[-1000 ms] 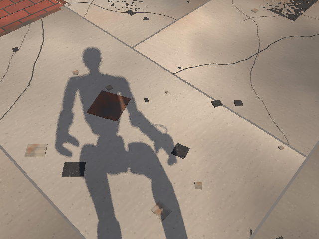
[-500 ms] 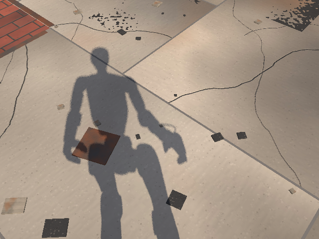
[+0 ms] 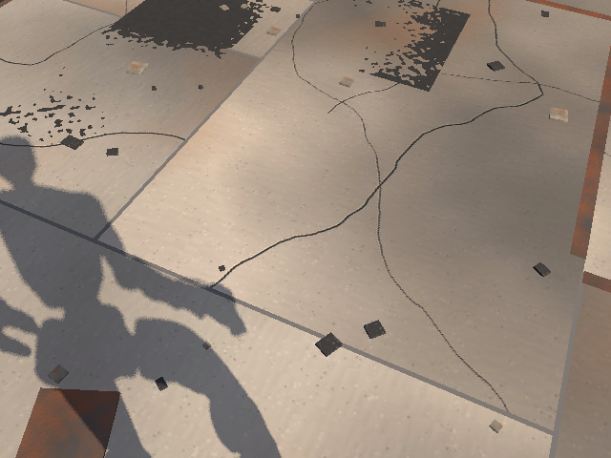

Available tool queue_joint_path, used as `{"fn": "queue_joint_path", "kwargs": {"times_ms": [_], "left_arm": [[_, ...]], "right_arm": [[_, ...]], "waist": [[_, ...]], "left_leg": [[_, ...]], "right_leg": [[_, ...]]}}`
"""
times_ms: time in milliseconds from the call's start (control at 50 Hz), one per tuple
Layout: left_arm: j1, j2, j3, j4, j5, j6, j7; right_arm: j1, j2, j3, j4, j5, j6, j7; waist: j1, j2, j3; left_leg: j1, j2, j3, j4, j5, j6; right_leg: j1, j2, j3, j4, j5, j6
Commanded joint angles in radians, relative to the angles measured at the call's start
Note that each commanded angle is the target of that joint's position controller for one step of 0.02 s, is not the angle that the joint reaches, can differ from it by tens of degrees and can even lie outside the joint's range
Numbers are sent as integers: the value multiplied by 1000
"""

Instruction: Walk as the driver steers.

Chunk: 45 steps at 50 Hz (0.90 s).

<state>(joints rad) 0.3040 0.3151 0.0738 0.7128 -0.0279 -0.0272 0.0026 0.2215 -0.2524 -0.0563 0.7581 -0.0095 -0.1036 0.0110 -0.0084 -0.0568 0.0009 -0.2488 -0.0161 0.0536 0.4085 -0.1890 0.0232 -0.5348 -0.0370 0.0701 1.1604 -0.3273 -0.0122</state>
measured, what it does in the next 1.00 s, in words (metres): walks ahead: right foot, then left foot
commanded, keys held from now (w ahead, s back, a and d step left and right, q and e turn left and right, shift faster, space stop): e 0.38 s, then q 0.62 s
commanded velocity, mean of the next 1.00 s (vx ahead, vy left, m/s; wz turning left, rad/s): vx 0.11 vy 0.00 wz -0.11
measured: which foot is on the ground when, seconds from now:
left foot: down 0.00-0.30, up 0.32-0.68, down 0.70-1.00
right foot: up 0.00-0.28, down 0.30-0.74, up 0.76-1.00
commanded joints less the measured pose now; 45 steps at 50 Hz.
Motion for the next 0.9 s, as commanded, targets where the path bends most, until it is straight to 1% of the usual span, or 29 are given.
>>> {"fn": "queue_joint_path", "kwargs": {"times_ms": [20, 60, 160, 200, 240, 260, 280, 300, 320, 340, 360, 380, 400, 420, 460, 500, 540, 600, 640, 680, 700, 720, 740, 760, 780, 800, 840, 860, 900], "left_arm": [[-21, 40, 17, -98, 5, 2, -4], [-48, 25, 12, -119, 14, 7, -2], [-160, 3, 3, -155, 17, 8, -37], [-186, 23, 12, -178, 17, 12, -51], [-172, 56, 27, -192, 21, 18, -60], [-125, 76, 39, -184, 23, 19, -60], [-24, 108, 59, -156, 25, 17, -53], [56, 185, 85, -146, 25, 19, -30], [31, 280, 88, -174, 34, 23, -8], [22, 242, 71, -214, 47, 12, -20], [-27, 185, 58, -221, 40, 7, -29], [-72, 153, 49, -211, 20, 7, -26], [-113, 113, 34, -211, 14, 12, -19], [-146, 97, 25, -213, 20, 15, -14], [-173, 86, 17, -203, 48, 10, -11], [-180, 56, 5, -177, 56, 0, -5], [-179, 40, -2, -147, 61, -1, -1], [-185, 74, 4, -115, 67, 7, 1], [-197, 93, 9, -104, 55, 17, 8], [-190, 93, 11, -91, 39, 25, 18], [-166, 85, 12, -78, 32, 28, 23], [-136, 70, 11, -80, 40, 25, 28], [-131, 38, 9, -91, 51, 22, 30], [-214, 34, 10, -104, 54, 22, 34], [-249, 27, 13, -120, 47, 23, 35], [-261, 21, 15, -121, 41, 27, 34], [-246, 32, 25, -121, 36, 30, 29], [-236, 25, 24, -118, 31, 28, 28], [-242, 1, 14, -117, 25, 19, 24]], "right_arm": [[-20, -126, -33, -37, -3, -18, -6], [-29, -153, -42, -22, -2, -11, -15], [-29, -193, -48, 3, 13, 27, -37], [-23, -213, -54, 11, 28, 36, -38], [-38, -234, -64, 10, 46, 45, -40], [-49, -239, -67, 6, 55, 49, -42], [-51, -221, -63, 4, 58, 54, -43], [6, -188, -51, 0, 28, 51, -38], [88, -76, -14, -29, -44, 46, -23], [109, -146, -13, -26, -16, 40, -10], [7, -204, -30, -36, 21, 47, -7], [-39, -191, -27, -50, 20, 56, -15], [-39, -180, -25, -32, 11, 70, -26], [-27, -182, -26, -27, 10, 84, -32], [19, -150, -19, -3, 10, 100, -35], [33, -108, -5, 12, 8, 106, -41], [13, -84, 7, 18, 9, 111, -39], [-34, -131, -5, 4, 18, 120, -37], [-44, -146, -12, -7, 17, 121, -36], [-21, -139, -13, -5, 9, 119, -30], [-15, -148, -14, -11, 3, 118, -27], [-22, -197, -24, -23, -4, 118, -29], [-28, -240, -42, -17, 12, 121, -32], [-29, -231, -44, -31, 10, 119, -31], [-26, -218, -42, -35, 1, 113, -35], [-22, -213, -43, -41, -4, 103, -38], [-8, -224, -51, -46, 5, 84, -41], [-22, -225, -55, -49, 17, 85, -44], [-43, -222, -63, -56, 35, 108, -51]], "waist": [[7, 160, 20], [13, 147, 15], [-26, 147, -10], [-27, 153, -18], [-4, 165, -34], [24, 163, -57], [76, 126, -104], [101, -1, -165], [2, -270, -236], [49, -192, -458], [72, -63, -361], [49, -5, -249], [23, 41, -193], [-5, 27, -166], [-31, -13, -169], [-33, -27, -181], [-12, -51, -176], [14, -76, -106], [10, -68, -62], [-4, -50, -48], [-6, -25, -36], [26, 79, -35], [52, 233, -28], [5, 282, 16], [-10, 310, 14], [-22, 319, 0], [-24, 255, -42], [-12, 218, -60], [-16, 203, -91]], "left_leg": [[124, 270, -190, -212, 321, 157], [132, 272, -100, -189, 546, 163], [143, 247, 55, -145, 566, 131], [188, 271, 61, -103, 560, 119], [223, 288, 65, -15, 634, 102], [229, 279, 76, 71, 691, 87], [202, 236, 106, 231, 673, 56], [32, 165, 125, 475, 418, -7], [-328, 13, 102, 835, -507, -79], [-391, -25, -132, 994, -536, -82], [-438, 15, -156, 996, -426, -69], [-460, 44, -145, 928, -342, -66], [-432, 82, -141, 865, -296, -71], [-358, 95, -136, 806, -269, -74], [-237, 86, -102, 727, -227, -85], [-157, 94, -98, 587, -196, -96], [-84, 106, -96, 459, -138, -95], [-58, 90, -76, 372, -123, -80], [-67, 73, -53, 306, -131, -57], [-38, 56, -31, 198, -73, -22], [-31, 70, -61, 128, 5, 4], [-20, 140, -162, 86, 165, 45], [-62, 200, -285, 17, 118, 111], [-84, 248, -400, -63, 58, 157], [-52, 278, -463, -86, 82, 181], [-8, 296, -490, -83, 173, 201], [95, 309, -499, -41, 356, 225], [128, 288, -473, -16, 407, 207], [156, 239, -439, 15, 439, 170]], "right_leg": [[-181, -66, 30, -20, 70, 28], [-180, -61, 7, -118, 115, 47], [-38, -31, -79, -420, 330, 28], [-13, -22, -88, -483, 297, 5], [35, 4, -111, -532, 207, -32], [98, 32, -131, -582, 196, -55], [238, 74, -147, -674, 276, -86], [462, 2, -22, -699, 633, -139], [731, -256, 336, -596, 1151, -301], [784, -363, 590, -710, 876, -434], [701, -302, 488, -754, 705, -381], [587, -244, 397, -770, 577, -319], [483, -218, 328, -784, 522, -277], [374, -194, 280, -802, 516, -261], [266, -161, 199, -820, 573, -253], [233, -142, 130, -826, 571, -243], [212, -136, 97, -849, 420, -229], [182, -157, 124, -889, 97, -221], [197, -171, 143, -880, 4, -207], [220, -165, 132, -841, -5, -172], [228, -149, 112, -805, 15, -134], [210, -85, 48, -704, 25, -82], [197, 37, -101, -606, 8, -18], [155, 95, -134, -515, 31, 10], [113, 105, -105, -461, -5, 7], [72, 109, -71, -372, -115, 6], [-13, 91, -7, -223, -232, 12], [-22, 79, 2, -249, -219, 21], [28, 80, -11, -376, -144, 42]]}}
Next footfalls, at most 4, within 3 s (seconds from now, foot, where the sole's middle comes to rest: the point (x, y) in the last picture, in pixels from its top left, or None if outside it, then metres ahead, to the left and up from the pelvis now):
0.30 right None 0.26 -0.15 -0.78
0.70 left None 0.25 0.09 -0.78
1.02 right None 0.22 -0.15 -0.78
1.54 left None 0.32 0.16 -0.78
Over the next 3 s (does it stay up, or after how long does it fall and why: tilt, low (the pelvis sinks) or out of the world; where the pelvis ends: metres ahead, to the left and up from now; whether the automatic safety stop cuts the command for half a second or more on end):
stays up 1.00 0.36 -0.01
